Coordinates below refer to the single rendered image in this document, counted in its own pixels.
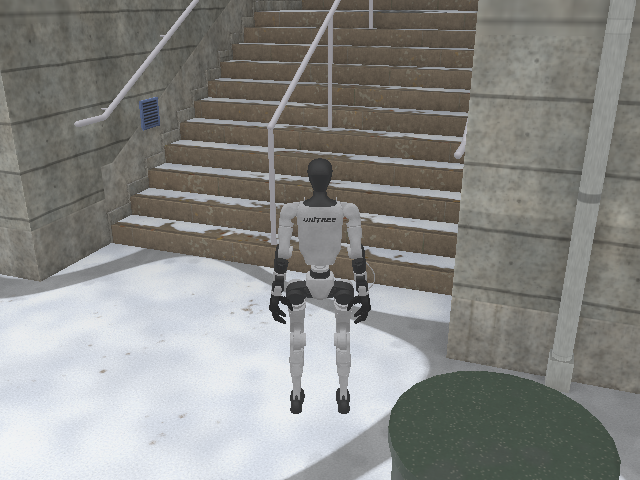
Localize left robot forearm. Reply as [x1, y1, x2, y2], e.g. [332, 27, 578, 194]
[271, 244, 289, 296]

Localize left robot thigh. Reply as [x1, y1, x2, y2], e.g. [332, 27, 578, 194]
[286, 279, 306, 350]

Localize right robot forearm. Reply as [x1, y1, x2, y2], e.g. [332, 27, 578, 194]
[352, 244, 369, 296]

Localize left robot hand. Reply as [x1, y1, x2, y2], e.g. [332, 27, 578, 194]
[269, 294, 293, 324]

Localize right robot hand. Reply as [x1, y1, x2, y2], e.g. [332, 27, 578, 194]
[347, 294, 371, 324]

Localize right robot upper arm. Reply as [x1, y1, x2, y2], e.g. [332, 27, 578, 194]
[341, 202, 363, 259]

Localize right robot thigh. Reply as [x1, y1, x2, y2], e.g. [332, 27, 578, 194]
[334, 279, 354, 350]

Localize robot thigh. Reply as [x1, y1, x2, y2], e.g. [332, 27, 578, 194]
[286, 279, 306, 350]
[334, 279, 354, 350]

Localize left robot upper arm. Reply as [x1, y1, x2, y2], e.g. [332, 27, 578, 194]
[278, 202, 299, 259]

